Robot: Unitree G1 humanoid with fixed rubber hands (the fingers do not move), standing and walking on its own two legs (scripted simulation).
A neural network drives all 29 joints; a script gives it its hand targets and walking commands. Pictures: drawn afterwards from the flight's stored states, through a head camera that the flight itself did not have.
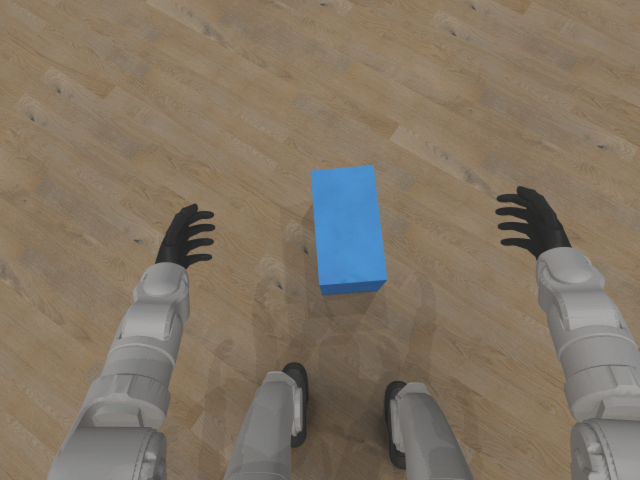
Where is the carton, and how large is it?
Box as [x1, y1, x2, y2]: [311, 165, 386, 294]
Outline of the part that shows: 373,165 311,171 319,285 322,294 377,290 386,280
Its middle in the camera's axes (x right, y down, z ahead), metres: +0.07 -0.03 +1.02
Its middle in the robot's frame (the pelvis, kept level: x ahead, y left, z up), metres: +0.55 -0.01 -0.61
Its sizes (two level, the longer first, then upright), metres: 0.287 0.157 0.203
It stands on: the floor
